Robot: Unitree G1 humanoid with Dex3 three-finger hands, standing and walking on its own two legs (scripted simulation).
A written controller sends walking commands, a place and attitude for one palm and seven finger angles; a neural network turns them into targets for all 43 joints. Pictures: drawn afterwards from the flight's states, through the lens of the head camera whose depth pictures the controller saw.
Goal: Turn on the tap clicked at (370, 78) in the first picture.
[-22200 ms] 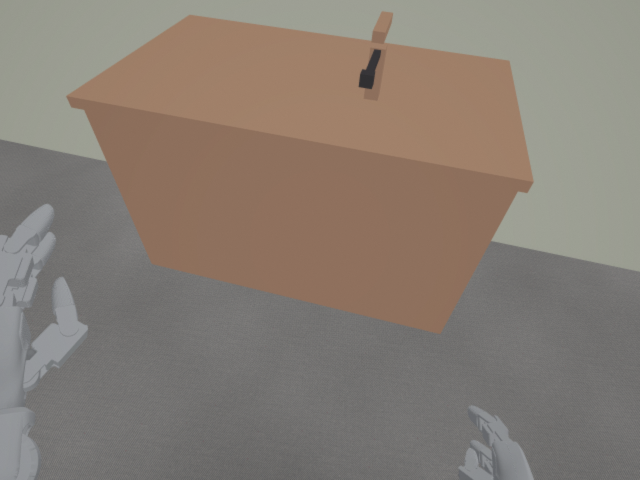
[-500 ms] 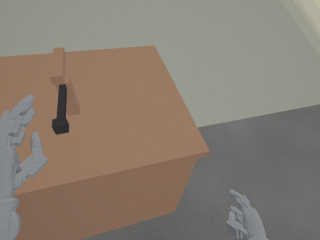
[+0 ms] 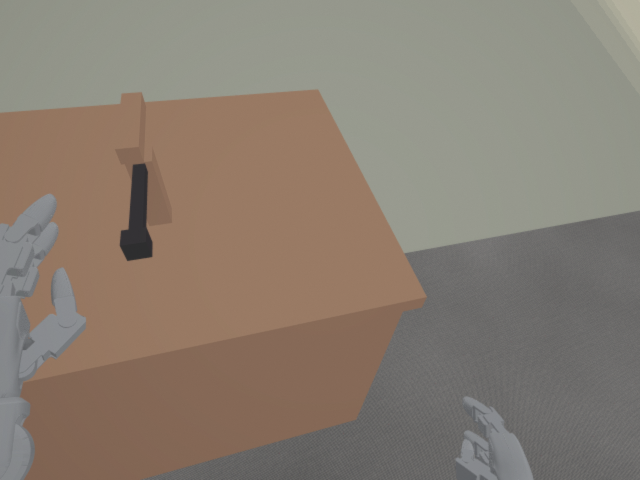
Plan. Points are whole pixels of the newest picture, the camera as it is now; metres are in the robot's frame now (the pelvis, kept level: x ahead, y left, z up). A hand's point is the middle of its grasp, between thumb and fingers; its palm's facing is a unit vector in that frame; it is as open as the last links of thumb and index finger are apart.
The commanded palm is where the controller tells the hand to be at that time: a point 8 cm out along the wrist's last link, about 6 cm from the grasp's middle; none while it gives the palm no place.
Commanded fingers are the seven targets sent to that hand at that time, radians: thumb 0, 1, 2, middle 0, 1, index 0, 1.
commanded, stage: look again from close up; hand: left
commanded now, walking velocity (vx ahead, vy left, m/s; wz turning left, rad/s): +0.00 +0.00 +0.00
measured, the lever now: (136, 243) +0.34 +0.26 +0.11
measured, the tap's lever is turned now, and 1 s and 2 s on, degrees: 0 0 0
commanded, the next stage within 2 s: turn the palm inward beside the body in 0.10 s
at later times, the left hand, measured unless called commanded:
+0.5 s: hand (121, 334) +0.22 +0.22 +0.13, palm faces +0.27 -0.88 -0.39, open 7.4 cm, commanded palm +0.15 +0.27 +0.17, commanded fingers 0.00 0.90 0.90 -0.20 -0.30 -0.20 -0.30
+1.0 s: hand (140, 327) +0.21 +0.18 +0.17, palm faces +0.43 -0.85 -0.31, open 7.4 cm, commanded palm +0.15 +0.23 +0.17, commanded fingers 0.00 0.90 0.90 -0.20 -0.30 -0.20 -0.30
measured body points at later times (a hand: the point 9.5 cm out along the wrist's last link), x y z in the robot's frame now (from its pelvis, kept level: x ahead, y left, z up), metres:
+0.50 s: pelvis -0.02 -0.02 -0.01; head -0.02 -0.03 +0.44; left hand +0.20 +0.26 +0.16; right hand +0.19 -0.24 -0.08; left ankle +0.03 +0.06 -0.74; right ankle -0.01 -0.12 -0.74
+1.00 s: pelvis +0.00 -0.08 -0.02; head -0.02 -0.10 +0.43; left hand +0.18 +0.23 +0.19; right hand +0.20 -0.30 -0.11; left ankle +0.03 +0.06 -0.74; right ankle -0.01 -0.13 -0.74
